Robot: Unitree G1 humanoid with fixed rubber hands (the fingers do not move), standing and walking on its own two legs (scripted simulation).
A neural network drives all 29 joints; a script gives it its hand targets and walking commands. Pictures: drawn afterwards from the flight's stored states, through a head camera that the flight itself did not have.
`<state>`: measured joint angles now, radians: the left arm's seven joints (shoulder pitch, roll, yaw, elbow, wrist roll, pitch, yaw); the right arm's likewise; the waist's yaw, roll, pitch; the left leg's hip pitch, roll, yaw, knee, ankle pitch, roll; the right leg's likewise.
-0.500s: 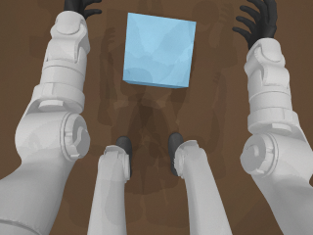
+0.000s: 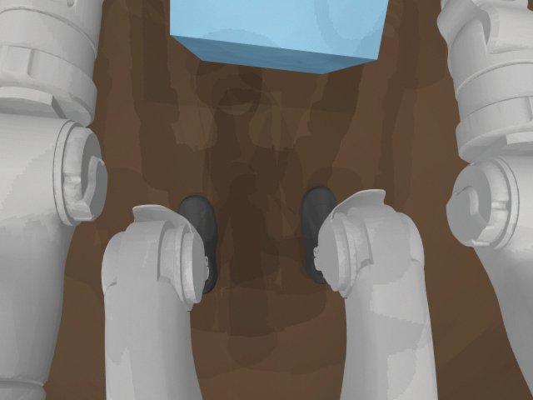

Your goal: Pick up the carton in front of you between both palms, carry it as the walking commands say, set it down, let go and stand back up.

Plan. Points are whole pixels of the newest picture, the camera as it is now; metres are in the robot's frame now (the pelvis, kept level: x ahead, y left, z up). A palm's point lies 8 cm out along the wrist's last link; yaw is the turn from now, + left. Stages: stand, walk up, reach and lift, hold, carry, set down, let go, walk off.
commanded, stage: reach and lift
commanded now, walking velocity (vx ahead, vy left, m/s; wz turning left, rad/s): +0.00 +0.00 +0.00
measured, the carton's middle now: out of the picture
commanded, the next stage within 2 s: none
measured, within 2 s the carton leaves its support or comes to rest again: leaves its support in 1.04 s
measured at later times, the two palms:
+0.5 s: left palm out of the picture +0.59 +0.14 -0.20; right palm out of the picture +0.54 -0.20 -0.21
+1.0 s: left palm out of the picture +0.58 +0.12 -0.20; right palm out of the picture +0.55 -0.19 -0.20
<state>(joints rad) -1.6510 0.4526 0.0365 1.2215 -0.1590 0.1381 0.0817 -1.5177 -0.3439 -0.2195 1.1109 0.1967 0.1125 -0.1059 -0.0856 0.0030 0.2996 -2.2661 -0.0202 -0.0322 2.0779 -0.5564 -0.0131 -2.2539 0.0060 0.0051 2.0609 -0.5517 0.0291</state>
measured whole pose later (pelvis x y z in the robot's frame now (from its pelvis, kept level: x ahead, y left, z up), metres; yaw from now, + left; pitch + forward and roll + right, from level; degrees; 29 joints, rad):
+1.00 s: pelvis +0.00 +0.00 -0.04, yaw +0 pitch +36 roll -2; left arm -1.61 0.32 0.13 1.09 -0.07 0.20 0.09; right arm -1.49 -0.29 -0.28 0.98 0.10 0.22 -0.07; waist -0.05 -0.01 0.42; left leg -2.27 -0.02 -0.04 2.23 -0.58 -0.02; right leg -2.26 0.02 0.00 2.21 -0.57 0.03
